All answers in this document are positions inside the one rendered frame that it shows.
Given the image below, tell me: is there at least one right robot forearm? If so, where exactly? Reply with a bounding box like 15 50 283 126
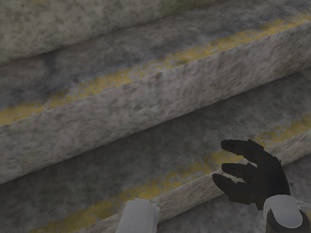
263 194 311 233

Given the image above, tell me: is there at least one left robot thigh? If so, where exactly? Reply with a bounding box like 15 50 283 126
115 198 160 233

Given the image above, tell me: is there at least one right robot hand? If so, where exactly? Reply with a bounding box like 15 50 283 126
212 139 293 211

